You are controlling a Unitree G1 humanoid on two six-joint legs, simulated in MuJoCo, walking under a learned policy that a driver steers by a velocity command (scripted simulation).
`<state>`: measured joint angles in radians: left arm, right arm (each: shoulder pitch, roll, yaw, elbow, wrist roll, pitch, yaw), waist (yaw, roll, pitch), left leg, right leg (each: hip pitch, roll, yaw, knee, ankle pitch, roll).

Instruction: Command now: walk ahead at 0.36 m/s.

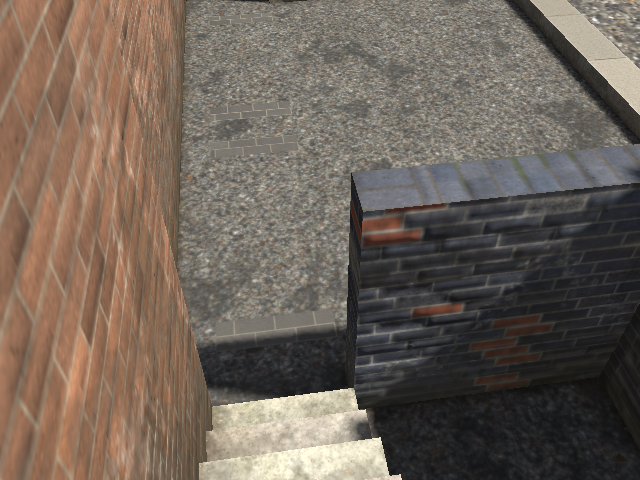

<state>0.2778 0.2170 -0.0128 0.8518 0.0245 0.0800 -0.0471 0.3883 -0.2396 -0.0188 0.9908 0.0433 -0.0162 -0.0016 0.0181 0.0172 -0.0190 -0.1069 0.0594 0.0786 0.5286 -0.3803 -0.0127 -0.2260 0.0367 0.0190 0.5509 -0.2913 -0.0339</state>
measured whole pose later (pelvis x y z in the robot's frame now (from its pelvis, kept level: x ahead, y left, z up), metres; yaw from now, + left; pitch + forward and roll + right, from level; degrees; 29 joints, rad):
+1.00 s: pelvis +0.31 +0.07 -0.31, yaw +2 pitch +0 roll +3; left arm 0.15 0.20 -0.03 0.81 0.02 -0.05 -0.04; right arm 0.56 -0.09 0.02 0.93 0.06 -0.08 -0.04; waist -0.10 -0.07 -0.04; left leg -0.34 -0.09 0.10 1.18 -0.85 0.08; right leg -0.66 -0.07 0.05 0.77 0.36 0.01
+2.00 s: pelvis +0.70 +0.20 -0.66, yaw +2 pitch +3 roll +5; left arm 0.47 0.19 -0.07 0.90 0.04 -0.04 -0.02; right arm 0.55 -0.09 0.04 0.95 -0.11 -0.14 0.07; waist -0.02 -0.09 -0.10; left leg -0.35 -0.05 0.12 0.88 -0.58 0.03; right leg -1.00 -0.13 0.09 1.33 0.04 0.04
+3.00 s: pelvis +0.91 +0.14 -0.81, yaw +1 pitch -3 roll +0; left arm 0.32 0.18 -0.03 0.97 0.02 0.04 -0.03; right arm 0.36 -0.16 0.01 1.07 0.03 -0.02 0.01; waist 0.01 -0.03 0.02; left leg -0.14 -0.01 0.05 0.38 -0.18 0.02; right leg -0.14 -0.04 -0.02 0.41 -0.21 0.02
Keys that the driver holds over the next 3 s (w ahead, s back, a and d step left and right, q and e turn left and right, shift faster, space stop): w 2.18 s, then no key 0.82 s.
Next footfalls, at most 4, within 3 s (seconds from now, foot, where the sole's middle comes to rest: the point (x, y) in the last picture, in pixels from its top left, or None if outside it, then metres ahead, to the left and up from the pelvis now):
0.68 left None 0.23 0.15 -0.97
1.12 right None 0.50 -0.04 -1.18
1.68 left None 0.67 0.31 -1.38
2.22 right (338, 476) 0.96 0.01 -1.59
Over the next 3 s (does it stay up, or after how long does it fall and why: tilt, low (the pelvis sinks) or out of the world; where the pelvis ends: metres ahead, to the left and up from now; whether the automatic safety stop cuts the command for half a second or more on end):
stays up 0.91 0.14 -0.81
